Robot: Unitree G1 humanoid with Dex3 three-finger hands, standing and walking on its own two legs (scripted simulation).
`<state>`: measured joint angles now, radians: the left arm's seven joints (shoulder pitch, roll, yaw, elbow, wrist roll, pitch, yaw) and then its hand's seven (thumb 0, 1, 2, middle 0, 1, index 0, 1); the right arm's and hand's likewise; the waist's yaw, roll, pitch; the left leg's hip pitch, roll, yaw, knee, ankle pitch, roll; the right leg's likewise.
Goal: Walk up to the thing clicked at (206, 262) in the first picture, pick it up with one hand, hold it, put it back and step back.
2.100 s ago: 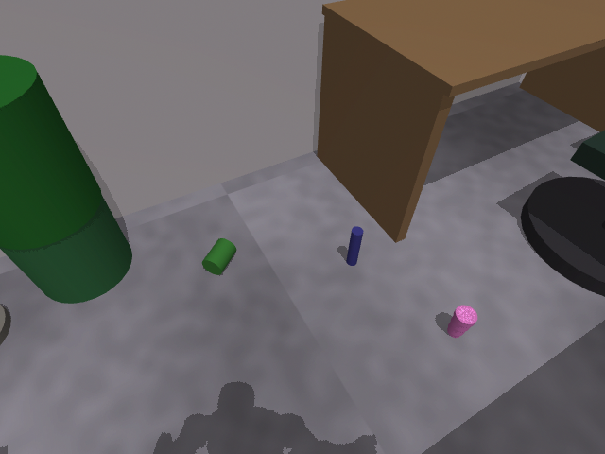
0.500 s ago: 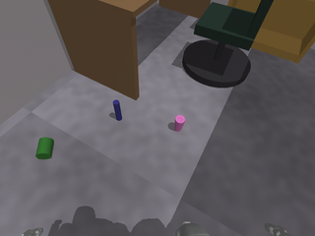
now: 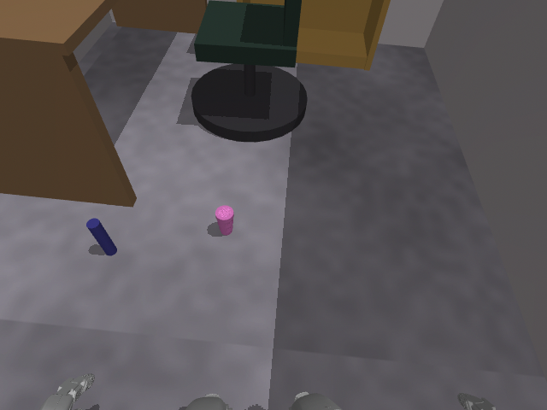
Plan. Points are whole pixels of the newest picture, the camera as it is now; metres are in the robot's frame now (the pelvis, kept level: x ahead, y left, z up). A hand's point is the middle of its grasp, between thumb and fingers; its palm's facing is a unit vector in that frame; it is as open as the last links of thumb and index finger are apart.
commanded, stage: walk up
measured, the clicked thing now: out of the picture +0.33 +0.91 -0.70
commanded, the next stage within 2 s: none
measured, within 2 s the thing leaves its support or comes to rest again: neither
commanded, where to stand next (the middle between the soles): +0.06 -0.01 m, yaw -27 degrees
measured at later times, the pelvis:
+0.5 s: pelvis -0.01 -0.02 +0.00, yaw -17 degrees
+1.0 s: pelvis -0.01 +0.00 +0.01, yaw -38 degrees
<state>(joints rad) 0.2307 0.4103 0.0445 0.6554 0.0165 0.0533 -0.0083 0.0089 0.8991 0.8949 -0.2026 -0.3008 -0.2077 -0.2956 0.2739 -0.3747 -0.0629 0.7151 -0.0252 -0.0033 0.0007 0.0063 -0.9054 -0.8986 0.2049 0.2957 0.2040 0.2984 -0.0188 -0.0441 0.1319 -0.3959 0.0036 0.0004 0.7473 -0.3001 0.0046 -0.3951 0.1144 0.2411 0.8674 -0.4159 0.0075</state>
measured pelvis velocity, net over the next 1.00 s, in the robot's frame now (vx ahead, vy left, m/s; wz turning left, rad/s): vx -0.01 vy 0.00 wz -0.66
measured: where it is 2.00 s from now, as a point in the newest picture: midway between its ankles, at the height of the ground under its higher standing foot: outside the picture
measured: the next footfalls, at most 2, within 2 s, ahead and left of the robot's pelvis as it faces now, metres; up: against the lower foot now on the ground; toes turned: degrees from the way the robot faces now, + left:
right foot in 0.30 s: +0.01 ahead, -0.15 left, +0.00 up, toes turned -11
left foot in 0.58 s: +0.10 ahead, +0.10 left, +0.00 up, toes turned -17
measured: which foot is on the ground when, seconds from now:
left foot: down 0.00-0.32, up 0.34-0.56, down 0.58-0.86, up 0.88-1.00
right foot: up 0.00-0.28, down 0.30-0.60, up 0.62-0.84, down 0.86-1.00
